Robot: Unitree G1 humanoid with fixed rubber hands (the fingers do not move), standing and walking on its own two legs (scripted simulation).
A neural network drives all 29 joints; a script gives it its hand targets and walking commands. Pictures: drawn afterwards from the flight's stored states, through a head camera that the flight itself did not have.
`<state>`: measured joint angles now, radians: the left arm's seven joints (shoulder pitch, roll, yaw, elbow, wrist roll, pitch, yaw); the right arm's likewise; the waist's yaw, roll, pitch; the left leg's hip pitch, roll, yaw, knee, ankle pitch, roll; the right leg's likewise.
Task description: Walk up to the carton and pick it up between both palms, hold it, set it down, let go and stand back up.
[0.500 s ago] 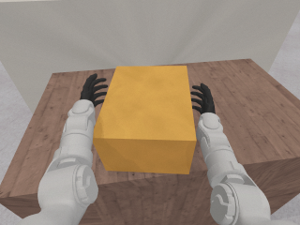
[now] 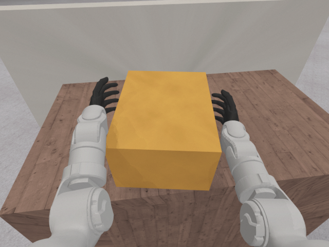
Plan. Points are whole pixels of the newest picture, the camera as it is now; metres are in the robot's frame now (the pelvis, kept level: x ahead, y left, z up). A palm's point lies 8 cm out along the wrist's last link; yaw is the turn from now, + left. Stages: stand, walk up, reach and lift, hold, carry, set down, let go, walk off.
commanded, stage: reach and lift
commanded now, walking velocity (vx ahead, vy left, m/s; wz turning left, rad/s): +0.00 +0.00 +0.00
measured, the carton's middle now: (164, 124) +0.43 -0.01 +0.10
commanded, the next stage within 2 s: hold in 1.20 s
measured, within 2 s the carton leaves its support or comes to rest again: neither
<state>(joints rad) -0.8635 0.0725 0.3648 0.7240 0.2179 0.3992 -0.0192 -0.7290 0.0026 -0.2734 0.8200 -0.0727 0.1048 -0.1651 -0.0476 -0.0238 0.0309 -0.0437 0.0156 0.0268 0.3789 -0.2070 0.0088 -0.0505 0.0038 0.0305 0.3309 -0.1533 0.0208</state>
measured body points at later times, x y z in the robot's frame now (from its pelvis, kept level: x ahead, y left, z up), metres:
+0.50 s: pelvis +0.00 +0.00 +0.00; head -0.06 +0.01 +0.45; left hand +0.40 +0.17 +0.20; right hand +0.39 -0.16 +0.17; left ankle +0.01 +0.11 -0.75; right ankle +0.03 -0.13 -0.75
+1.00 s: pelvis -0.01 +0.00 +0.00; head -0.07 +0.01 +0.44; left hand +0.39 +0.17 +0.22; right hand +0.39 -0.16 +0.19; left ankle +0.01 +0.11 -0.75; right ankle +0.03 -0.13 -0.75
